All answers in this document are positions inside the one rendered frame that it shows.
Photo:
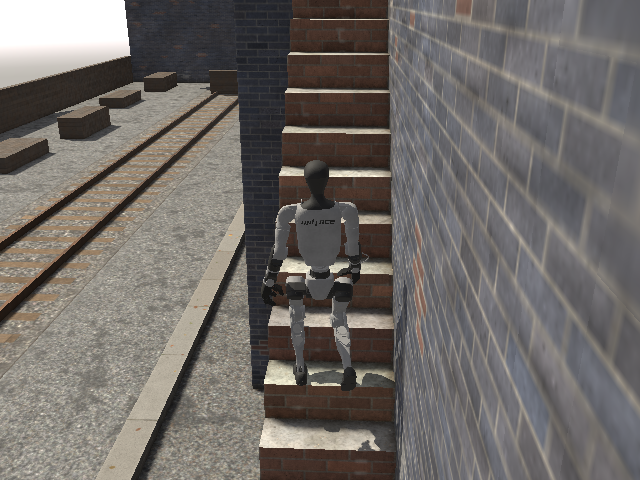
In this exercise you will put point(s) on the stairs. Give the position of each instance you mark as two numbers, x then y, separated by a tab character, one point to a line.
337	111

